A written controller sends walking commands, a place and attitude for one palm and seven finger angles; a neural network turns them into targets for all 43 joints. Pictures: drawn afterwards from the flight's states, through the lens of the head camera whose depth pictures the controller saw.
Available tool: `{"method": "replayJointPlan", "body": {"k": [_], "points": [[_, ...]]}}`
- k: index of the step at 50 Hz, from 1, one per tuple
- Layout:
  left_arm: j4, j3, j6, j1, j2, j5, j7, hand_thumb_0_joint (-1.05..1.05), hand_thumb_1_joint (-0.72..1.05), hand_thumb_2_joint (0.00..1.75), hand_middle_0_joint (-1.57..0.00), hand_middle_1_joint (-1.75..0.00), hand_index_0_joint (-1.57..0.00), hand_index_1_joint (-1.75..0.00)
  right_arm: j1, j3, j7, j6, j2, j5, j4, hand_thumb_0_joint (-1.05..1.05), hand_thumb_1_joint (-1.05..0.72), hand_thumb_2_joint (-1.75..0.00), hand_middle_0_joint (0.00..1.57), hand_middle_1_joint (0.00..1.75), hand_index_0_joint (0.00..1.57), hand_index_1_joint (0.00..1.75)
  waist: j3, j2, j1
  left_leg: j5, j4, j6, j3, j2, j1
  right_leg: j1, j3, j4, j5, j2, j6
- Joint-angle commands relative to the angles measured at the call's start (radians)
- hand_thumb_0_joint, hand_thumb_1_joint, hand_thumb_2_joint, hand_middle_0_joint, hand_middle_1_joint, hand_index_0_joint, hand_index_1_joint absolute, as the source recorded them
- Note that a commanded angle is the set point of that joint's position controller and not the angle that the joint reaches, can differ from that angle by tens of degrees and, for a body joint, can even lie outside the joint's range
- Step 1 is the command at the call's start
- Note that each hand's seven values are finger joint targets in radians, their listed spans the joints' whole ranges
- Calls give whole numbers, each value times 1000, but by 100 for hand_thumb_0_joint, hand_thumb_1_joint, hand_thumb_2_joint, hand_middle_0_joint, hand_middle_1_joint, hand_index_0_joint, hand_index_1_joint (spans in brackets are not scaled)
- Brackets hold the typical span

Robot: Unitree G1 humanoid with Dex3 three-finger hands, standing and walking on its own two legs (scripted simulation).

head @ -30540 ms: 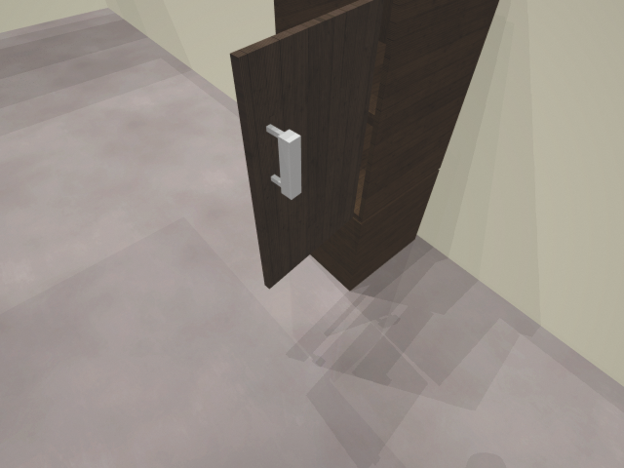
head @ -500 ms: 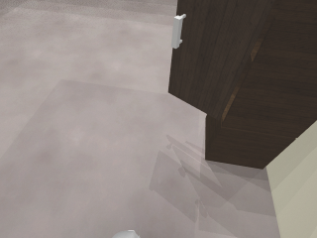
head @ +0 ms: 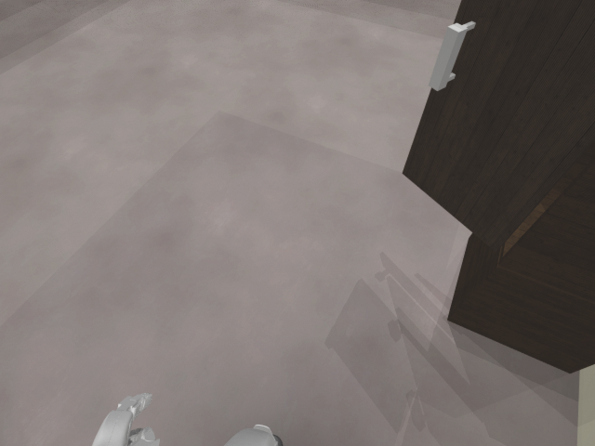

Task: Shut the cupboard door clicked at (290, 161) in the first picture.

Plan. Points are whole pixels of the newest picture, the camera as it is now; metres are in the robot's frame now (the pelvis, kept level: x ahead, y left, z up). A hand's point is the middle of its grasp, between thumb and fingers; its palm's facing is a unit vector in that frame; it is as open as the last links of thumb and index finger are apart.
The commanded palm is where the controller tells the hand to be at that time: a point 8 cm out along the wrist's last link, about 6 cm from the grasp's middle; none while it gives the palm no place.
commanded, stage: walk to a spot facing it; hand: left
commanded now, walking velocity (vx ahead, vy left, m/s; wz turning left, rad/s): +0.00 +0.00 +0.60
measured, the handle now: (453, 55) +0.83 -0.30 +0.07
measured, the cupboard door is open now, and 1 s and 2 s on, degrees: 62 62 62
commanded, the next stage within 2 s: turn to face it in 1.20 s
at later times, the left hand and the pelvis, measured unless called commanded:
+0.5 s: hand out of the picture +0.03 +0.24 -0.16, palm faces +0.33 -0.90 -0.27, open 7.4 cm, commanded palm none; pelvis +0.03 +0.01 +0.00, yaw +20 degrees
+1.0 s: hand out of the picture -0.01 +0.19 -0.18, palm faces +0.68 -0.70 -0.21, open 7.4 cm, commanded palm none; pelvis +0.15 +0.08 -0.01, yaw +41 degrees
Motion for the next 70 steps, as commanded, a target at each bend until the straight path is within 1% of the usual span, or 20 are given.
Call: {"method": "replayJointPlan", "body": {"k": [1,5,10,12,13,17,24,27,29,30,33,35,43,47,48,49,50,55,68,70], "points": [[-60,37,-21,-3,167,4,23,0,90,90,-20,-30,-20,-30,-8,-34,11,-14,-79,-7,-91,0,-90,-90,20,30,20,30,-1,-196,-4,-188,571,-29,59,85,-163,3,258,-258,11,-345,-174],[-33,36,-33,69,164,7,21,0,90,90,-20,-30,-20,-30,-59,-9,23,-26,-62,10,-115,0,-90,-90,20,30,20,30,-50,-215,25,-184,334,-51,166,119,-92,198,-7,-62,639,-291,-143],[3,53,-24,179,220,3,14,0,90,90,-20,-30,-20,-30,-83,8,25,-36,-59,13,-124,0,-90,-90,20,30,20,30,-90,-243,54,-67,-27,-26,265,75,83,257,-79,66,769,-284,-80],[-20,48,-19,167,187,-9,9,0,90,90,-20,-30,-20,-30,45,-13,21,-49,-151,3,-91,0,-90,-90,20,30,20,30,-183,-58,-19,330,-198,32,122,186,416,23,-162,307,487,-232,6],[-59,25,-15,162,108,-13,1,0,90,90,-20,-30,-20,-30,117,-44,15,-51,-268,-1,-82,0,-90,-90,20,30,20,30,-224,280,-51,776,-192,181,-239,471,589,-257,-187,541,-252,-90,77],[-66,28,4,24,97,-5,2,0,90,90,-20,-30,-20,-30,54,-23,-21,-49,-201,-8,-80,0,-90,-90,20,30,20,30,-120,191,-38,427,-267,191,-188,385,348,-305,-7,662,-194,-93,57],[-39,21,-14,66,75,1,-33,0,90,90,-20,-30,-20,-30,-8,-20,-14,-54,-204,-13,-87,0,-90,-90,20,30,20,30,-65,157,-2,-165,-340,171,-218,297,219,-134,-89,246,-143,-8,43],[6,36,-27,227,97,7,-36,0,90,90,-20,-30,-20,-30,-83,-20,-10,-49,-178,-5,-111,0,-90,-90,20,30,20,30,-34,88,89,-382,-245,121,-173,201,-70,204,-111,19,-56,22,35],[11,64,-41,345,242,22,-12,0,90,90,-20,-30,-20,-30,-126,4,1,-60,-47,11,-161,0,-90,-90,20,30,20,30,-28,-364,168,-362,355,10,105,-7,-381,344,495,-388,-532,-433,-119],[-2,58,-48,283,222,4,-5,0,90,90,-20,-30,-20,-30,-140,-11,8,-57,-103,-6,-161,0,-90,-90,20,30,20,30,35,-263,117,-264,548,16,37,89,-348,170,538,-430,-583,-484,-161],[-15,39,-76,114,112,5,-3,0,90,90,-20,-30,-20,-30,-76,-11,34,-54,-67,-9,-108,0,-90,-90,20,30,20,30,41,-144,13,-47,610,-6,68,173,-264,89,168,-354,-237,-361,-122],[12,33,-92,170,91,4,-5,0,90,90,-20,-30,-20,-30,-76,2,43,-57,-30,-4,-95,0,-90,-90,20,30,20,30,6,-151,31,-11,511,-18,133,161,-244,199,-24,-287,133,-298,-105],[101,34,-95,330,111,6,-4,0,90,90,-20,-30,-20,-30,-225,32,62,-69,8,0,-136,0,-90,-90,20,30,20,30,18,-193,91,-6,110,25,276,144,-168,376,-230,-175,622,-329,-79],[84,43,-91,275,167,-4,-8,0,90,90,-20,-30,-20,-30,-21,13,44,-82,-50,-9,-89,0,-90,-90,20,30,20,30,-93,-184,-28,-3,-31,85,363,32,215,268,-330,121,847,-315,-50],[73,42,-89,247,158,-6,-14,0,90,90,-20,-30,-20,-30,128,-6,36,-85,-116,-13,-54,0,-90,-90,20,30,20,30,-179,-99,-109,63,-117,111,283,81,476,106,-331,369,654,-301,-19],[24,37,-83,258,102,-19,-33,0,90,90,-20,-30,-20,-30,242,-45,22,-92,-270,-24,-33,0,-90,-90,20,30,20,30,-288,197,-144,165,-163,254,-219,406,751,-265,-305,731,-95,-134,42],[-47,26,-77,136,92,-17,-32,0,90,90,-20,-30,-20,-30,306,-54,8,-89,-330,-4,-14,0,-90,-90,20,30,20,30,-299,158,-169,280,-283,330,-442,544,763,-427,-137,871,-303,-84,34],[6,39,-46,150,56,9,-38,0,90,90,-20,-30,-20,-30,21,2,-16,-118,-154,-7,-79,0,-90,-90,20,30,20,30,-54,106,-1,-25,-389,206,-157,359,228,-329,-26,698,-67,-146,43],[-18,14,-47,116,34,2,-32,0,90,90,-20,-30,-20,-30,57,-2,-22,-100,-103,-1,-15,0,-90,-90,20,30,20,30,-68,98,55,298,-209,151,-24,273,226,16,-109,66,162,1,43],[38,24,-69,246,107,8,-19,0,90,90,-20,-30,-20,-30,106,14,-16,-105,-30,11,8,0,-90,-90,20,30,20,30,-122,-104,105,54,25,67,85,157,77,295,70,-73,275,-138,-11]]}}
